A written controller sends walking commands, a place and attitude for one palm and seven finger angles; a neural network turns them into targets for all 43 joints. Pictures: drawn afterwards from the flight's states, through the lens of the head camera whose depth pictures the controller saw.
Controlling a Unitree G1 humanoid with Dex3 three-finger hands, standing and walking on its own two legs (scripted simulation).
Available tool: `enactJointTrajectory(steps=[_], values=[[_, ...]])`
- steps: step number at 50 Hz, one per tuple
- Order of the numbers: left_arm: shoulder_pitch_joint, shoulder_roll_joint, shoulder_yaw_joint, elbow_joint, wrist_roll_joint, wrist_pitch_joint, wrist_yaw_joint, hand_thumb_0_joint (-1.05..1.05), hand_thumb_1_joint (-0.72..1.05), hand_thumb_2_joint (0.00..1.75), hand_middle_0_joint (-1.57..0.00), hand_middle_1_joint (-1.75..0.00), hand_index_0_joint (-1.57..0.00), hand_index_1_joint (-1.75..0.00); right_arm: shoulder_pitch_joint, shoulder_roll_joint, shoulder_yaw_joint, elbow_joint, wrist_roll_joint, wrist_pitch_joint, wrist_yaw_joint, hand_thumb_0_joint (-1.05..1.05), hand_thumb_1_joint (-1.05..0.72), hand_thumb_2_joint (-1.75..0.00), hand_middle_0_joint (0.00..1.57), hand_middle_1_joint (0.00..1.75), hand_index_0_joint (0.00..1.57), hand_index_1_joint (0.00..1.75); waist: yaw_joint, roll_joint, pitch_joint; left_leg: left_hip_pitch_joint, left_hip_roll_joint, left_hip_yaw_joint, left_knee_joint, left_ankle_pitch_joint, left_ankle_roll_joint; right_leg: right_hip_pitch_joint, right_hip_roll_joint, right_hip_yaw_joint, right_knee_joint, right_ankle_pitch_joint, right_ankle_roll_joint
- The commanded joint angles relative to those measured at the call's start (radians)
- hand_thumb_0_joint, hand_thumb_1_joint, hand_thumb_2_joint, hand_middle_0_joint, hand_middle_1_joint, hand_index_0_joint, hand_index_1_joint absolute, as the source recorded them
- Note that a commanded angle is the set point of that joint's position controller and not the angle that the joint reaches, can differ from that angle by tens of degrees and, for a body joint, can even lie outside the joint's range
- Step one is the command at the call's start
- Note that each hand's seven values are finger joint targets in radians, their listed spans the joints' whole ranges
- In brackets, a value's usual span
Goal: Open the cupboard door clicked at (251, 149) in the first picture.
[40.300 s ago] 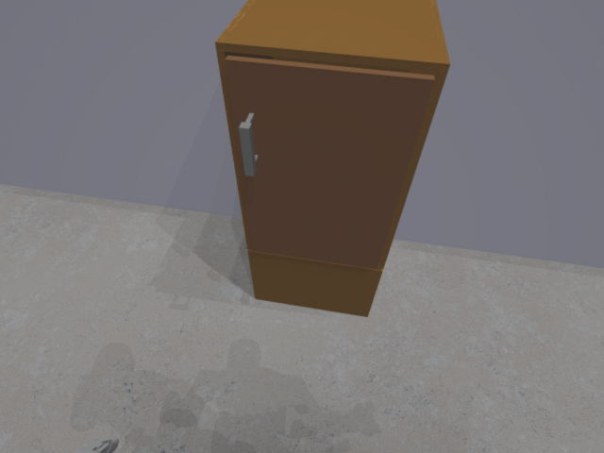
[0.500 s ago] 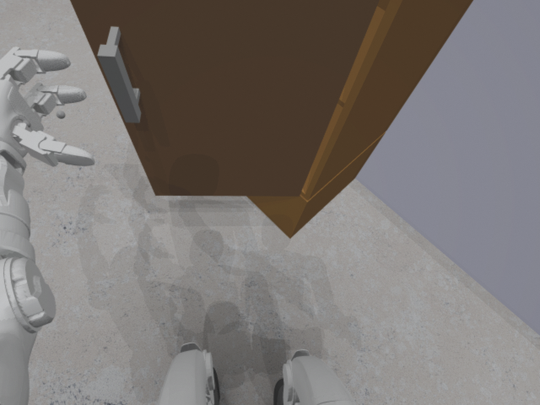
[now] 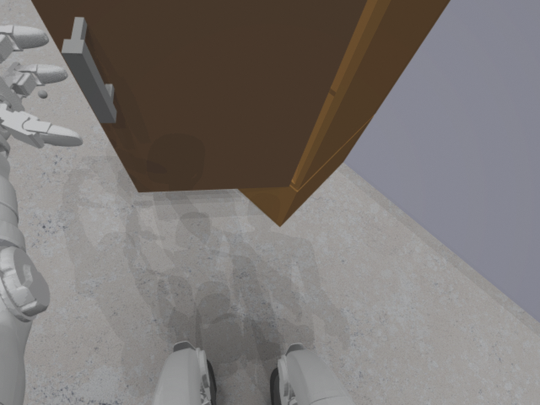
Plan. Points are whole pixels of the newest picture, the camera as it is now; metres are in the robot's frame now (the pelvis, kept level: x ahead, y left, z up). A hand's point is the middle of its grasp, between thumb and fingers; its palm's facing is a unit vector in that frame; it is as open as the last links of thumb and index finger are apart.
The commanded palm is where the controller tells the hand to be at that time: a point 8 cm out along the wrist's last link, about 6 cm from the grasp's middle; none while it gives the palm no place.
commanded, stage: move the hooked fingers beside the handle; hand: left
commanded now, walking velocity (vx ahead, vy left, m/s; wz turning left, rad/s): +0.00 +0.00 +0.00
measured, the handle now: (94, 74) +0.55 +0.19 +0.08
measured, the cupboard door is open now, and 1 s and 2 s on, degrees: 48 48 48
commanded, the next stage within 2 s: slide the fingers in behind the handle in 0.54 s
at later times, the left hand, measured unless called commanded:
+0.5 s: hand (41, 101) +0.51 +0.25 +0.08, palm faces +0.02 -1.00 +0.00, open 14.0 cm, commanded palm +0.49 +0.29 +0.08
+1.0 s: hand (61, 102) +0.51 +0.22 +0.08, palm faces +0.01 -1.00 +0.00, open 14.0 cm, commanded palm +0.49 +0.26 +0.08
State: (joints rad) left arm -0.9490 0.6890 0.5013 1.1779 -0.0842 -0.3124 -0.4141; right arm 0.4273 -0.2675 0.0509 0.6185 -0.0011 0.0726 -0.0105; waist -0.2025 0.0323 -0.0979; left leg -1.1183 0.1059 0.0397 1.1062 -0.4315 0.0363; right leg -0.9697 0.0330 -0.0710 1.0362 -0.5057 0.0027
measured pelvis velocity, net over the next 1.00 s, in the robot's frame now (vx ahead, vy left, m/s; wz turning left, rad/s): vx -0.01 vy -0.01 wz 0.02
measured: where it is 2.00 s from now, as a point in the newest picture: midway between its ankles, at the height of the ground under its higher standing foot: outside the picture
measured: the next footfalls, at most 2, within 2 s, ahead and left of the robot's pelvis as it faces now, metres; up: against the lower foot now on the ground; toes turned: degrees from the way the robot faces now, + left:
none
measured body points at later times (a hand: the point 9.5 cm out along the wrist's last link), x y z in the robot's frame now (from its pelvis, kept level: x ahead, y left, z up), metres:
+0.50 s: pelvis +0.00 -0.01 +0.00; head +0.14 +0.03 +0.42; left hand +0.50 +0.30 +0.08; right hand +0.02 -0.28 -0.10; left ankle +0.04 +0.10 -0.65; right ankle -0.01 -0.13 -0.65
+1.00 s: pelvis -0.01 -0.01 +0.00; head +0.13 +0.03 +0.43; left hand +0.50 +0.28 +0.08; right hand -0.01 -0.27 -0.10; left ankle +0.04 +0.10 -0.65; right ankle -0.01 -0.13 -0.65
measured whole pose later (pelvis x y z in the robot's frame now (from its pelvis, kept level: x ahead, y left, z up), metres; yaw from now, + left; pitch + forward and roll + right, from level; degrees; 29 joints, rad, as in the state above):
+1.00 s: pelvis -0.01 -0.01 +0.00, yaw +1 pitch +23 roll -5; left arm -0.94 0.61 0.44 1.19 -0.10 -0.35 -0.35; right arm 0.40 -0.27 0.05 0.64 0.01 0.06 -0.01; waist -0.19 0.03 -0.11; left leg -1.10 0.10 0.02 1.11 -0.43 0.03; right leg -0.95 0.03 -0.09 1.05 -0.51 -0.01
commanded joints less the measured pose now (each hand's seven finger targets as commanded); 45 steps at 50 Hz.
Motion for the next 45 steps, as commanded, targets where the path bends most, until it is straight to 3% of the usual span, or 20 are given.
enactJointTrajectory(steps=[1,3,5,8,10,12,16,19,22,24,27,30,31,35,37,38,40,41,42,45], values=[[-0.421,0.306,0.033,-0.230,-0.028,-0.086,0.013,0.00,-0.50,0.30,-0.30,-1.20,-0.30,-1.20,0.175,-0.214,-0.082,-0.032,-0.002,-0.003,-0.020,0.00,-0.90,-0.90,0.20,0.30,0.20,0.30,0.021,0.184,-0.527,0.635,-0.041,-0.116,-0.077,0.452,-0.002,0.044,0.049,0.017,-0.120,0.359,-0.020],[-0.428,0.261,-0.004,-0.231,-0.024,-0.094,0.016,0.00,-0.50,0.30,-0.30,-1.20,-0.30,-1.20,0.169,-0.209,-0.082,-0.027,-0.002,-0.003,-0.020,0.00,-0.90,-0.90,0.20,0.30,0.20,0.30,0.014,0.203,-0.516,0.653,-0.043,-0.119,-0.081,0.448,-0.004,0.027,0.048,0.016,-0.124,0.346,-0.022],[-0.417,0.273,0.013,-0.240,-0.035,-0.107,0.014,0.00,-0.50,0.30,-0.30,-1.20,-0.30,-1.20,0.172,-0.212,-0.084,-0.022,-0.002,-0.004,-0.023,0.00,-0.90,-0.90,0.20,0.30,0.20,0.30,0.018,0.203,-0.525,0.679,-0.042,-0.122,-0.079,0.478,-0.004,0.031,0.050,0.015,-0.123,0.362,-0.027],[-0.420,0.231,-0.034,-0.171,-0.033,-0.092,0.005,0.00,-0.50,0.30,-0.30,-1.20,-0.30,-1.20,0.157,-0.211,-0.079,-0.016,0.002,0.000,-0.024,0.00,-0.90,-0.90,0.20,0.30,0.20,0.30,-0.001,0.175,-0.453,0.631,-0.042,-0.121,-0.085,0.411,-0.004,0.005,0.046,0.014,-0.132,0.317,-0.022],[-0.428,0.197,-0.055,-0.170,-0.040,-0.093,0.000,0.00,-0.50,0.30,-0.30,-1.20,-0.30,-1.20,0.155,-0.209,-0.080,-0.020,0.003,-0.004,-0.026,0.00,-0.90,-0.90,0.20,0.30,0.20,0.30,-0.004,0.193,-0.466,0.653,-0.044,-0.124,-0.081,0.422,-0.003,-0.012,0.045,0.013,-0.127,0.317,-0.026],[-0.447,0.205,-0.056,-0.169,-0.037,-0.094,0.002,0.00,-0.50,0.30,-0.30,-1.20,-0.30,-1.20,0.153,-0.212,-0.080,-0.016,0.001,-0.003,-0.029,0.00,-0.90,-0.90,0.20,0.30,0.20,0.30,-0.008,0.187,-0.474,0.659,-0.040,-0.133,-0.080,0.420,-0.005,-0.026,0.042,0.012,-0.125,0.305,-0.024],[-0.445,0.225,-0.033,-0.185,-0.042,-0.108,0.008,0.00,-0.50,0.30,-0.30,-1.20,-0.30,-1.20,0.145,-0.211,-0.079,-0.021,0.001,-0.005,-0.027,0.00,-0.90,-0.90,0.20,0.30,0.20,0.30,0.006,0.195,-0.521,0.669,-0.043,-0.130,-0.069,0.443,-0.006,-0.008,0.041,0.016,-0.114,0.326,-0.025],[-0.407,0.252,-0.010,-0.160,-0.034,-0.100,0.015,0.00,-0.50,0.30,-0.30,-1.20,-0.30,-1.20,0.137,-0.210,-0.077,-0.029,0.003,-0.003,-0.026,0.00,-0.90,-0.90,0.20,0.30,0.20,0.30,0.019,0.163,-0.502,0.610,-0.048,-0.116,-0.063,0.419,-0.001,0.033,0.041,0.023,-0.114,0.337,-0.021],[-0.422,0.295,0.009,-0.172,-0.031,-0.103,0.015,0.00,-0.50,0.30,-0.30,-1.20,-0.30,-1.20,0.133,-0.212,-0.073,-0.032,0.005,-0.004,-0.029,0.00,-0.90,-0.90,0.20,0.30,0.20,0.30,0.021,0.172,-0.514,0.580,-0.050,-0.105,-0.055,0.409,0.002,0.061,0.040,0.032,-0.109,0.354,-0.019],[-0.443,0.269,-0.018,-0.191,-0.031,-0.105,0.011,0.00,-0.50,0.30,-0.30,-1.20,-0.30,-1.20,0.127,-0.207,-0.073,-0.034,0.008,-0.006,-0.029,0.00,-0.90,-0.90,0.20,0.30,0.20,0.30,0.009,0.177,-0.513,0.572,-0.051,-0.101,-0.052,0.392,0.004,0.058,0.041,0.036,-0.112,0.348,-0.017],[-0.455,0.297,0.002,-0.190,-0.036,-0.114,0.004,0.00,-0.50,0.30,-0.30,-1.20,-0.30,-1.20,0.134,-0.212,-0.073,-0.023,0.007,-0.008,-0.032,0.00,-0.90,-0.90,0.20,0.30,0.20,0.30,0.014,0.193,-0.527,0.595,-0.045,-0.115,-0.055,0.391,-0.001,0.041,0.043,0.029,-0.108,0.324,-0.022],[-0.449,0.252,-0.028,-0.166,-0.049,-0.105,-0.008,0.00,-0.50,0.30,-0.30,-1.20,-0.30,-1.20,0.134,-0.210,-0.070,-0.022,0.008,-0.013,-0.035,0.00,-0.90,-0.90,0.20,0.30,0.20,0.30,0.000,0.180,-0.499,0.579,-0.048,-0.111,-0.055,0.369,0.005,0.026,0.044,0.031,-0.115,0.308,-0.022],[-0.452,0.294,-0.003,-0.167,-0.044,-0.103,-0.007,0.00,-0.50,0.30,-0.30,-1.20,-0.30,-1.20,0.139,-0.216,-0.071,-0.015,0.009,-0.012,-0.036,0.00,-0.90,-0.90,0.20,0.30,0.20,0.30,0.008,0.172,-0.509,0.583,-0.042,-0.117,-0.058,0.376,0.003,0.030,0.043,0.030,-0.114,0.311,-0.020],[-0.453,0.223,-0.050,-0.166,-0.054,-0.093,-0.012,0.00,-0.50,0.30,-0.30,-1.20,-0.30,-1.20,0.142,-0.209,-0.071,-0.015,0.008,-0.018,-0.034,0.00,-0.90,-0.90,0.20,0.30,0.20,0.30,-0.001,0.180,-0.492,0.585,-0.046,-0.116,-0.062,0.357,0.004,0.012,0.044,0.026,-0.119,0.290,-0.023],[-0.457,0.235,-0.038,-0.166,-0.051,-0.093,-0.005,0.00,-0.50,0.30,-0.30,-1.20,-0.30,-1.20,0.146,-0.213,-0.075,-0.009,0.005,-0.018,-0.035,0.00,-0.90,-0.90,0.20,0.30,0.20,0.30,-0.001,0.171,-0.504,0.590,-0.041,-0.123,-0.064,0.349,0.002,0.002,0.042,0.025,-0.120,0.278,-0.020],[-0.453,0.235,-0.036,-0.179,-0.049,-0.096,0.001,0.00,-0.50,0.30,-0.30,-1.20,-0.30,-1.20,0.150,-0.211,-0.076,-0.009,0.004,-0.019,-0.033,0.00,-0.90,-0.90,0.20,0.30,0.20,0.30,0.009,0.182,-0.512,0.596,-0.043,-0.123,-0.067,0.359,0.001,0.010,0.042,0.024,-0.118,0.281,-0.022],[-0.460,0.182,-0.059,-0.219,-0.055,-0.108,0.012,0.00,-0.50,0.30,-0.30,-1.20,-0.30,-1.20,0.155,-0.204,-0.080,-0.006,0.000,-0.024,-0.028,0.00,-0.90,-0.90,0.20,0.30,0.20,0.30,0.007,0.205,-0.535,0.652,-0.042,-0.131,-0.070,0.397,-0.002,-0.009,0.044,0.015,-0.112,0.292,-0.028],[-0.433,0.199,-0.039,-0.220,-0.050,-0.109,0.021,0.00,-0.50,0.30,-0.30,-1.20,-0.30,-1.20,0.154,-0.206,-0.084,-0.007,0.000,-0.021,-0.025,0.00,-0.90,-0.90,0.20,0.30,0.20,0.30,0.021,0.209,-0.555,0.660,-0.041,-0.132,-0.071,0.407,-0.006,-0.002,0.044,0.015,-0.113,0.296,-0.026],[-0.418,0.186,-0.045,-0.206,-0.049,-0.103,0.028,0.00,-0.50,0.30,-0.30,-1.20,-0.30,-1.20,0.149,-0.205,-0.083,-0.008,0.001,-0.020,-0.022,0.00,-0.90,-0.90,0.20,0.30,0.20,0.30,0.018,0.197,-0.530,0.644,-0.043,-0.128,-0.072,0.395,-0.005,-0.002,0.043,0.016,-0.118,0.294,-0.025],[-0.404,0.222,-0.011,-0.192,-0.042,-0.099,0.055,0.00,-0.50,0.30,-0.30,-1.20,-0.30,-1.20,0.151,-0.205,-0.078,-0.017,0.000,-0.017,-0.020,0.00,-0.90,-0.90,0.20,0.30,0.20,0.30,0.025,0.150,-0.503,0.575,-0.050,-0.113,-0.077,0.359,0.003,0.049,0.045,0.022,-0.120,0.299,-0.023]])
